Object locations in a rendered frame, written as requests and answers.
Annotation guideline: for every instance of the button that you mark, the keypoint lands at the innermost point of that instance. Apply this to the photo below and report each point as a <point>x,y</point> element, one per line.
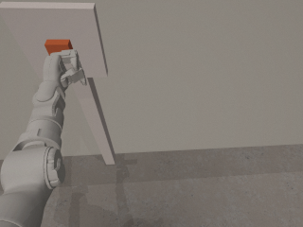
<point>57,45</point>

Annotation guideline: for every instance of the left robot upper arm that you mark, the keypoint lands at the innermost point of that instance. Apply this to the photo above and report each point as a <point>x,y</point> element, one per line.
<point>29,177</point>

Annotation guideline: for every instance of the left robot hand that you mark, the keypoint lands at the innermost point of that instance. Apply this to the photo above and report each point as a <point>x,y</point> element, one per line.
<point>54,69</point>

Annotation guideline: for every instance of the robot left forearm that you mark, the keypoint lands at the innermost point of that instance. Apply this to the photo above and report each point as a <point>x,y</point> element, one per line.
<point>44,127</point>

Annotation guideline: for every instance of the panel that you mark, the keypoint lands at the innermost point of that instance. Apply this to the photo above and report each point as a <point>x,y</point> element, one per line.
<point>32,23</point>

